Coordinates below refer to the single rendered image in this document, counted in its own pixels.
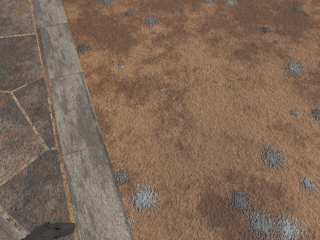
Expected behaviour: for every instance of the left robot hand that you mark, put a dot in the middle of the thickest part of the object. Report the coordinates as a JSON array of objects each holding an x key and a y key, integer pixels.
[{"x": 52, "y": 231}]

